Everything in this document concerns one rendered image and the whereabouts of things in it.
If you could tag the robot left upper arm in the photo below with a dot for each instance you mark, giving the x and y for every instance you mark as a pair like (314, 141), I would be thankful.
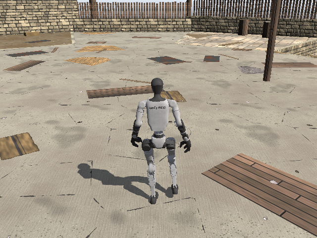
(139, 113)

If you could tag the left robot forearm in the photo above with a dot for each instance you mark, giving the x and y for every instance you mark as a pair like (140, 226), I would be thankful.
(135, 130)

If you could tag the robot head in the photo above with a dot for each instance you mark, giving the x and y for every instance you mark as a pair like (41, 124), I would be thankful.
(157, 86)

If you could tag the left robot hand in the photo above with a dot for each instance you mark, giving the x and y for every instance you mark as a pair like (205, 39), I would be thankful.
(137, 139)

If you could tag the robot left foot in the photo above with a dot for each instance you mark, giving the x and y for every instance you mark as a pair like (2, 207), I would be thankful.
(154, 199)

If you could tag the robot right upper arm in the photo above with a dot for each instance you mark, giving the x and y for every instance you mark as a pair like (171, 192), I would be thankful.
(176, 113)

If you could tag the right robot forearm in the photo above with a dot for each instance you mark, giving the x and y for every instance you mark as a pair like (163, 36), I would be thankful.
(183, 131)

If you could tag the right robot hand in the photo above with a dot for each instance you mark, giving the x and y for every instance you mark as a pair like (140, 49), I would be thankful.
(188, 145)

